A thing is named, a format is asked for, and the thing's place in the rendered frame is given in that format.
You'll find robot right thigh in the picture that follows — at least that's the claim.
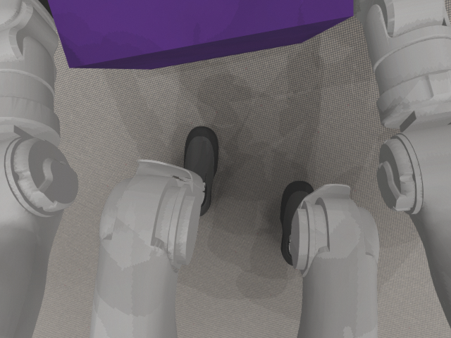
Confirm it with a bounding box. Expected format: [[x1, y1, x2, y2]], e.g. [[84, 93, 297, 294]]
[[291, 197, 378, 338]]

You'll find robot left hand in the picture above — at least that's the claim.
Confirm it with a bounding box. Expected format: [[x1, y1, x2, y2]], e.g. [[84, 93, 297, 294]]
[[39, 0, 53, 17]]

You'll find robot right forearm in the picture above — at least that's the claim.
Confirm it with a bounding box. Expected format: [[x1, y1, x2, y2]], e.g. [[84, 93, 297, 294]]
[[353, 0, 451, 132]]

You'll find robot left thigh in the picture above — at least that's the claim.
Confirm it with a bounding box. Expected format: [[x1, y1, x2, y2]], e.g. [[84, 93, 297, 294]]
[[89, 174, 199, 338]]

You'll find robot right upper arm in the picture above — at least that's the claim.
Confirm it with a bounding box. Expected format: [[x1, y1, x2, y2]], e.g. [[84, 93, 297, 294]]
[[376, 124, 451, 328]]

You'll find robot left forearm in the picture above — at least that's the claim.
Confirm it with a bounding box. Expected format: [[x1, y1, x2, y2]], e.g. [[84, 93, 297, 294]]
[[0, 0, 61, 147]]

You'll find robot thigh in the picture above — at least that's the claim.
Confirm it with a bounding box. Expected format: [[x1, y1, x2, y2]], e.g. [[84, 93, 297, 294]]
[[291, 197, 378, 338], [89, 174, 199, 338]]

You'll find carton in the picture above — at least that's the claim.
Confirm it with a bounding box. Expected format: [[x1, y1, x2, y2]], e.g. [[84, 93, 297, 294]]
[[48, 0, 354, 70]]

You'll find robot left upper arm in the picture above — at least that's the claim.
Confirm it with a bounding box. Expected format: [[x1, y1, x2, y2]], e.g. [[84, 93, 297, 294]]
[[0, 137, 78, 338]]

